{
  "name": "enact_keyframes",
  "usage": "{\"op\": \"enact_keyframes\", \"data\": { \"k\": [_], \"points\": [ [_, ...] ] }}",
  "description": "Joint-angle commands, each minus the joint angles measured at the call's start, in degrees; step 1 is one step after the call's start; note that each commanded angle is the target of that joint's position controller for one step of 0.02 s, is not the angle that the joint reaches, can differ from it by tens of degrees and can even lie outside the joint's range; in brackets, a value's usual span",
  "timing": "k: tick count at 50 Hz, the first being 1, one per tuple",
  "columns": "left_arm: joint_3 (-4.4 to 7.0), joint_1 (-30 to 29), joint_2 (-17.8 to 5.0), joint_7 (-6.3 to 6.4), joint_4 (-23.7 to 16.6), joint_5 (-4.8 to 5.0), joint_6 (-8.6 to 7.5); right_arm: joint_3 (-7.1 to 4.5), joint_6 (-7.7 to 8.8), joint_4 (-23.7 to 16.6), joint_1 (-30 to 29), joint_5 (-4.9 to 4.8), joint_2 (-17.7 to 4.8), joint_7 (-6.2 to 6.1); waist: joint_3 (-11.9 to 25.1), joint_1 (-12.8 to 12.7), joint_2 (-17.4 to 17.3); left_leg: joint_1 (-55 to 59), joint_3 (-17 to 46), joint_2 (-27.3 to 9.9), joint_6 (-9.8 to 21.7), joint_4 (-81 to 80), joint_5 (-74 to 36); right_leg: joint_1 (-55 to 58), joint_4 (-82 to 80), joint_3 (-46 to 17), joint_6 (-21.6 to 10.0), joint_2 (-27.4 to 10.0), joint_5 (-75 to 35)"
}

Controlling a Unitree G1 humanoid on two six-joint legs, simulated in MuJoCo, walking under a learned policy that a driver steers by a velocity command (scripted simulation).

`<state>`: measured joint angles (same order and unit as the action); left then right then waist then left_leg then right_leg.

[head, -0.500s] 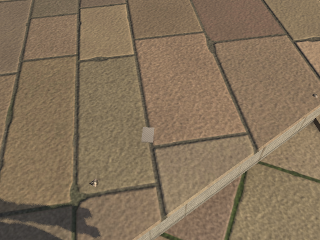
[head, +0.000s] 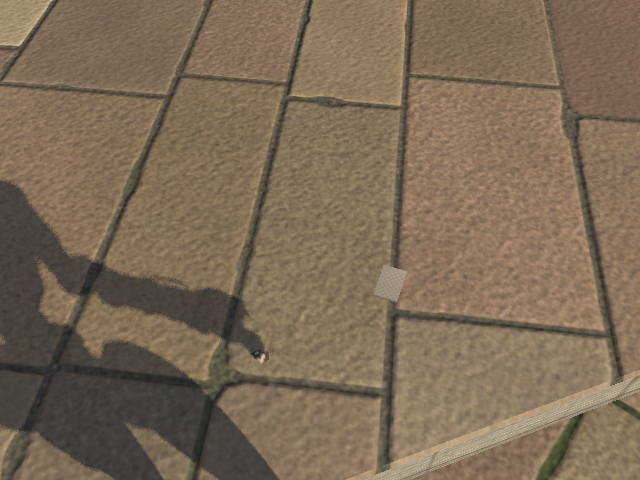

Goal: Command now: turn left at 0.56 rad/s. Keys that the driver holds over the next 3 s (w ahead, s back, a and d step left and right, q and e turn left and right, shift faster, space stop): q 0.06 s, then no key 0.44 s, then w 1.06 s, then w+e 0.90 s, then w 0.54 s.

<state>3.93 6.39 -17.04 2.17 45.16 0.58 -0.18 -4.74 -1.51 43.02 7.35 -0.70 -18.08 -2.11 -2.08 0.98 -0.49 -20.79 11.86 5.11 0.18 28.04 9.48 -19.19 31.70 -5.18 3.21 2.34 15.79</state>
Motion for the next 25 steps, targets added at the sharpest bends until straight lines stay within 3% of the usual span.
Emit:
{"op": "enact_keyframes", "data": {
  "k": [1,2,3,4,6,8,10,14,17,19,20,21,22,23,25],
  "points": [
    [2.68,6.22,-9.34,-0.37,-2.07,-0.87,-1.47,-0.88,-0.22,-4.72,-0.68,-0.14,-5.42,-0.49,9.3,-2.06,-2.84,-0.84,9.2,-6.59,4.14,3.81,5.4,13.82,-13.82,-6.26,-5.09,-9.67,-6.95],
    [3.51,3.6,-14.17,-0.01,-3.06,-2.39,-0.72,-0.37,0.28,-6.07,1.54,-0.01,-2.94,-0.21,7.1,1.48,13.79,-13.18,-2.23,3.46,0.78,15.73,23.31,15.82,-16.19,-21.41,-13.63,-21.86,-16.29],
    [2.8,2.6,-11.38,-0.23,-4.43,-4.13,-1.05,-1.9,1.08,-5.99,1.67,0.65,-8.59,0.14,7.19,0.31,14.04,-13.88,-2.33,-0.11,-1.75,30.14,26.97,10.9,-16.84,-26.16,-19.87,-27.29,-20.68],
    [1.9,-0.23,-8.34,-0.07,-5.47,-3.56,-1.38,-3.01,0.95,-4.51,3.14,0.14,-11.26,0.35,6.06,1.3,9.28,-12.81,-1.56,-1.46,-2.33,35.88,23.2,9.29,-15.68,-20.41,-18.69,-24.13,-20.22],
    [1.3,-2.19,-6.26,0.06,-5.59,-1.43,-1.59,-2.87,-0.16,-2.5,4.49,0.37,-8.82,-0.17,4.25,1.35,6.58,-14.14,-2.58,-1.63,-4.03,40.57,16.87,10.06,-13.74,-10.93,-13.84,-16.99,-17.93],
    [0.87,0.06,-6.27,0.39,-4.74,-1.08,-1.33,-1.96,-0.38,-3.36,3.07,0.1,-6.05,-0.1,3.55,-0.01,7.31,-13.79,-4.0,-1.1,-5.39,40.91,14.6,10.26,-13.42,-6.69,-14.72,-15.19,-23.84],
    [0.82,2.94,-6.32,0.74,-3.8,-1.31,-1.02,-1.12,0.04,-4.79,0.14,-0.28,-4.35,-0.14,4.44,-1.77,8.84,-13.89,-5.46,-1.77,-6.16,34.23,13.73,14.5,-12.96,-5.02,-15.69,-14.95,-26.62],
    [1.08,2.58,-8.01,0.44,-3.33,-1.04,-0.63,0.5,0.25,-5.6,-1.93,0.31,-2.29,0.42,6.53,-2.8,10.85,-2.81,-9.38,-4.9,-6.1,17.16,15.05,14.23,-12.22,-3.3,-15.94,-15.62,-28.37],
    [1.16,3.49,-8.97,-0.29,-2.4,-0.38,-0.33,0.24,0.09,-4.43,-0.17,0.17,-3.66,0.63,6.08,-2.64,11.42,4.1,-12.16,-4.05,-4.56,4.41,9.84,13.63,-10.52,-3.88,-15.65,-15.63,-29.47],
    [0.59,5.13,-7.63,-0.56,-1.21,0.59,-0.61,0.14,0.18,-3.01,1.92,0.62,-4.22,0.74,4.87,-1.15,9.24,12.59,-11.63,-4.23,-1.27,-11.29,-3.82,10.24,-8.8,-2.98,-12.19,-13.92,-26.16],
    [-0.05,6.88,-6.37,-0.93,-0.96,-0.37,-1.42,-0.2,0.07,-3.17,2.69,0.93,-6.63,0.28,7.29,-1.89,5.54,20.48,-6.34,-8.96,0.68,-10.34,-12.85,5.83,-7.31,-1.82,-8.55,-12.56,-20.51],
    [-0.91,8.19,-3.91,-1.76,-1.63,-2.61,-2.48,-0.76,-0.35,-3.36,3.76,1.62,-10.33,-0.22,10.24,-3.91,-5.24,26.44,0.98,-17.1,4.64,-4.99,-29.13,0.23,-2.67,2.89,-4.88,-8.1,-6.26],
    [-1.38,6.95,-2.34,-1.66,-1.52,-2.7,-2.65,0.46,-0.19,-2.95,0.43,1.68,-5.83,0.46,9.64,-4.09,-7.63,18.24,1.47,-19.01,9.35,-5.57,-22.46,3.83,-6.13,4.44,-1.94,-6.44,0.83],
    [-1.12,3.61,-4.21,-1.4,-1.35,-2.46,-2.43,1.08,0.41,-3.53,-1.72,1.81,-3.2,1.23,7.12,-2.94,-5.0,14.88,-0.2,-15.46,8.04,-6.58,-12.99,6.53,-6.98,4.44,-0.84,-6.28,-3.12],
    [-0.67,1.75,-5.62,-0.82,-0.59,-1.64,-1.72,1.13,1.47,-2.26,-0.73,2.22,-3.66,1.72,4.39,-1.64,-5.45,12.35,-2.94,-11.3,4.29,-7.02,-7.21,7.37,-6.74,5.1,-0.84,-5.71,-7.78]
  ]
}}
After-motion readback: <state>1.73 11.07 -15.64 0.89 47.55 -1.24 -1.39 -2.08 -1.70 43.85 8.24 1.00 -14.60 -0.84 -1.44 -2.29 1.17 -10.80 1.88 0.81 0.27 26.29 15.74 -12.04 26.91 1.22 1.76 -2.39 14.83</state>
